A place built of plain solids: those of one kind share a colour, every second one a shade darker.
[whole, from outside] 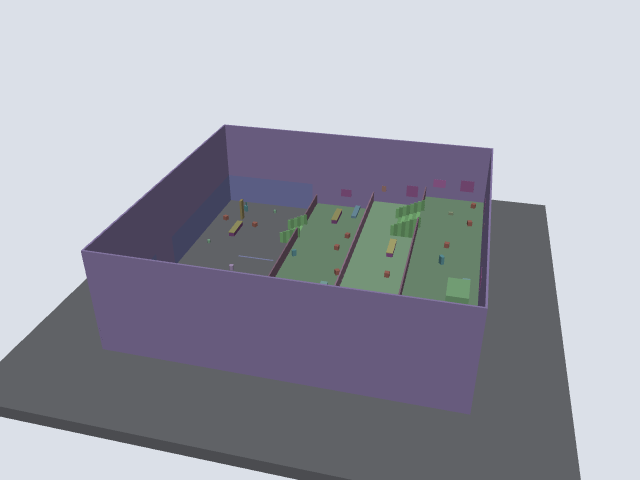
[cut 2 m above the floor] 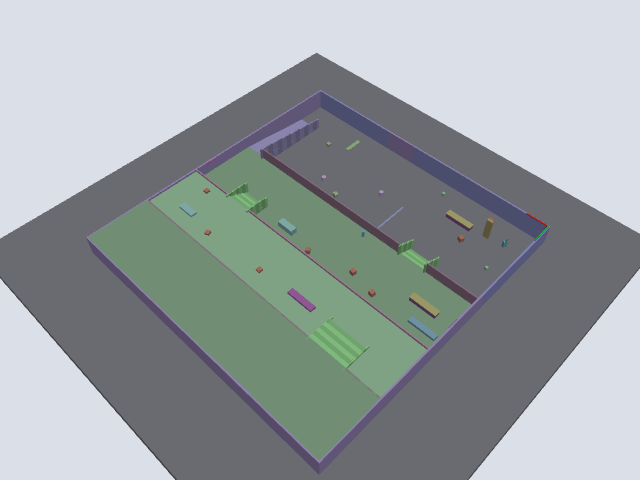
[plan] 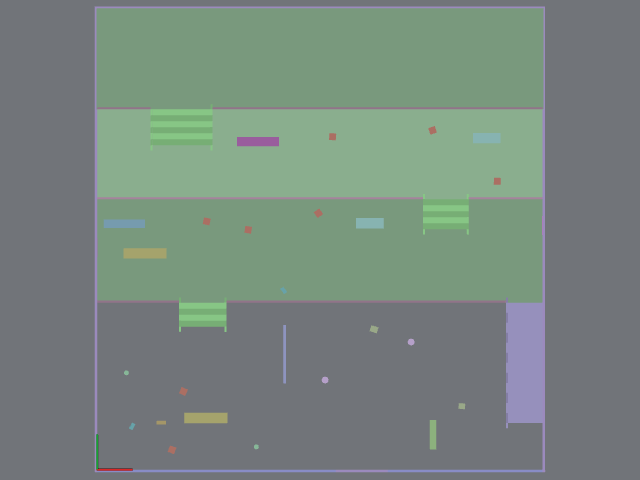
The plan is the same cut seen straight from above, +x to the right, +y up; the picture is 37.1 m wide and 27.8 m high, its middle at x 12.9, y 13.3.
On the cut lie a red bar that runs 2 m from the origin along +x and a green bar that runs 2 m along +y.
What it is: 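A concourse in terraces; 25.8 x 26.7 m, 8.6 m high; 3 terraces across the whole breadth, 6.0, 5.2, 5.8 m deep, 5, 6, 7 risers of 0.164 m over the last, the top at 2.95 m; a flight on every rise, 2.5, 2.4, 3.4 m broad; a ramp 1 in 8.5 along a side wall onto the first; guards 1.06 m over every terrace, tread and the ramp; the front glazed up to 2.98 m, a clerestory band over it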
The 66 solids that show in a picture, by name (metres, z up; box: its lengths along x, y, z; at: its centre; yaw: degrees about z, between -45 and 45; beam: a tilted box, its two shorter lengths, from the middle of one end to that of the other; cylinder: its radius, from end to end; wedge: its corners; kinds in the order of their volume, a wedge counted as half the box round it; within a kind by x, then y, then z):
{
 "terrace_1": {"box": [25.89, 6.0, 0.87], "at": [12.89, 12.67, 0.39]},
 "terrace_2": {"box": [25.89, 5.22, 1.85], "at": [12.89, 18.27, 0.88]},
 "terrace_3": {"box": [25.89, 5.86, 3.0], "at": [12.89, 23.8, 1.45]},
 "wall_1": {"box": [0.15, 26.98, 8.64], "at": [-0.07, 13.34, 4.27]},
 "wall_2": {"box": [26.09, 0.15, 8.64], "at": [12.89, -0.07, 4.27]},
 "wall_3": {"box": [26.09, 0.15, 8.64], "at": [12.89, 26.75, 4.27]},
 "wall_4": {"box": [0.15, 26.98, 8.64], "at": [25.86, 13.34, 4.27]},
 "edge_1": {"box": [3.08, 0.12, 4.06], "at": [1.54, 20.93, 1.98]},
 "edge_2": {"box": [4.74, 0.12, 0.97], "at": [2.37, 9.73, 0.43]},
 "edge_3": {"box": [4.74, 0.12, 1.93], "at": [2.37, 9.73, 0.92]},
 "edge_4": {"box": [18.86, 0.12, 1.95], "at": [9.43, 15.72, 0.93]},
 "edge_5": {"box": [18.86, 0.12, 2.91], "at": [9.43, 15.72, 1.41]},
 "edge_6": {"box": [16.18, 0.12, 0.97], "at": [15.58, 9.73, 0.43]},
 "edge_7": {"box": [16.18, 0.12, 1.93], "at": [15.58, 9.73, 0.92]},
 "edge_8": {"box": [19.11, 0.12, 3.1], "at": [16.23, 20.93, 1.5]},
 "edge_9": {"box": [19.11, 0.12, 4.06], "at": [16.23, 20.93, 1.98]},
 "edge_10": {"box": [4.28, 0.12, 2.91], "at": [23.65, 15.72, 1.41]},
 "tflight_1": {"box": [3.35, 0.36, 2.02], "at": [4.88, 18.96, 0.96]},
 "tflight_2": {"box": [3.35, 0.36, 2.18], "at": [4.88, 19.31, 1.04]},
 "tflight_3": {"box": [3.35, 0.36, 2.35], "at": [4.88, 19.66, 1.12]},
 "tflight_4": {"box": [3.35, 0.36, 2.51], "at": [4.88, 20.0, 1.21]},
 "tflight_5": {"box": [3.35, 0.36, 2.67], "at": [4.88, 20.35, 1.29]},
 "tflight_6": {"box": [3.35, 0.36, 2.84], "at": [4.88, 20.7, 1.37]},
 "tflight_7": {"box": [2.51, 0.36, 0.21], "at": [6.11, 8.46, 0.06]},
 "tflight_8": {"box": [2.51, 0.36, 0.38], "at": [6.11, 8.8, 0.14]},
 "tflight_9": {"box": [2.51, 0.36, 0.54], "at": [6.11, 9.15, 0.22]},
 "tflight_10": {"box": [2.51, 0.36, 0.71], "at": [6.11, 9.5, 0.3]},
 "tflight_11": {"box": [2.41, 0.36, 1.03], "at": [20.19, 14.1, 0.47]},
 "tflight_12": {"box": [2.41, 0.36, 1.2], "at": [20.19, 14.45, 0.55]},
 "tflight_13": {"box": [2.41, 0.36, 1.36], "at": [20.19, 14.79, 0.63]},
 "tflight_14": {"box": [2.41, 0.36, 1.53], "at": [20.19, 15.14, 0.71]},
 "tflight_15": {"box": [2.41, 0.36, 1.69], "at": [20.19, 15.49, 0.8]},
 "window_wall_1": {"box": [0.15, 9.27, 3.03], "at": [-0.07, 4.63, 1.47]},
 "window_wall_2": {"box": [13.82, 0.15, 3.03], "at": [6.91, -0.07, 1.47]},
 "window_wall_3": {"box": [8.97, 0.15, 3.03], "at": [21.3, -0.07, 1.47]},
 "kiosk_1": {"box": [2.4, 1.6, 2.35], "at": [19.1, 25.09, 4.08]},
 "ramp_1": {"box": [0.12, 0.58, 1.66], "at": [23.73, 7.06, 0.78]},
 "ramp_2": {"box": [0.12, 0.58, 1.79], "at": [23.73, 8.22, 0.85]},
 "ramp_3": {"box": [0.12, 0.58, 1.86], "at": [23.73, 8.8, 0.88]},
 "ramp_4": {"wedge": [[23.79, 2.7, -0.05], [23.79, 2.7, 0.0], [23.79, 9.67, -0.05], [23.79, 9.67, 0.82], [25.79, 2.7, -0.05], [25.79, 2.7, 0.0], [25.79, 9.67, -0.05], [25.79, 9.67, 0.82]]},
 "bench_1": {"box": [2.44, 0.54, 0.43], "at": [2.76, 12.52, 0.98]},
 "bench_2": {"box": [2.44, 0.54, 0.43], "at": [6.29, 2.99, 0.17]},
 "bench_3": {"box": [2.44, 0.54, 0.43], "at": [9.31, 19.0, 1.97]},
 "planter_1": {"box": [1.6, 0.6, 0.6], "at": [15.79, 14.27, 1.07]},
 "planter_2": {"box": [1.6, 0.6, 0.52], "at": [22.56, 19.2, 2.01]},
 "ottoman_1": {"box": [0.4, 0.4, 0.47], "at": [4.33, 1.15, 0.18], "yaw": -20.8},
 "ottoman_2": {"box": [0.4, 0.4, 0.47], "at": [4.99, 4.53, 0.18], "yaw": -22.7},
 "ottoman_3": {"box": [0.4, 0.4, 0.47], "at": [6.34, 14.38, 1.0], "yaw": -12.9},
 "ottoman_4": {"box": [0.4, 0.4, 0.47], "at": [8.74, 13.89, 1.0], "yaw": -8.8},
 "ottoman_5": {"box": [0.4, 0.4, 0.47], "at": [12.81, 14.85, 1.0], "yaw": 34.8},
 "ottoman_6": {"box": [0.4, 0.4, 0.47], "at": [13.63, 19.28, 1.99], "yaw": -3.6},
 "ottoman_7": {"box": [0.4, 0.4, 0.47], "at": [19.42, 19.65, 1.99], "yaw": 18.6},
 "ottoman_8": {"box": [0.4, 0.4, 0.47], "at": [23.17, 16.7, 1.99], "yaw": -0.5},
 "bench_top_1": {"box": [2.5, 0.6, 0.07], "at": [2.76, 12.52, 1.24]},
 "bench_top_2": {"box": [2.5, 0.6, 0.07], "at": [6.29, 2.99, 0.41]},
 "bench_top_3": {"box": [2.5, 0.6, 0.07], "at": [9.31, 19.0, 2.22]},
 "bench_upholstered_1": {"box": [2.4, 0.5, 0.25], "at": [1.57, 14.24, 1.15]},
 "pylon_1": {"box": [0.55, 0.22, 2.15], "at": [3.71, 2.72, 1.02]},
 "hung_picture_1": {"box": [0.025, 1.09, 0.82], "at": [0.02, 12.88, 2.37]},
 "hung_picture_2": {"box": [0.025, 1.14, 1.2], "at": [0.02, 19.62, 3.35]},
 "hung_picture_3": {"box": [0.025, 1.21, 0.83], "at": [0.02, 22.23, 4.5]},
 "hung_picture_4": {"box": [0.025, 1.27, 1.15], "at": [0.02, 24.91, 4.5]},
 "suitcase_1": {"box": [0.45, 0.27, 0.77], "at": [12.36, 23.54, 3.28], "yaw": 29.0},
 "stack_1": {"box": [0.38, 1.73, 0.12], "at": [19.45, 2.02, 0.01]},
 "box_cardboard_1": {"box": [0.43, 0.36, 0.45], "at": [16.03, 8.13, 0.17], "yaw": -17.5},
 "strip_1": {"box": [0.16, 3.4, 0.07], "at": [10.86, 6.68, -0.01]}
}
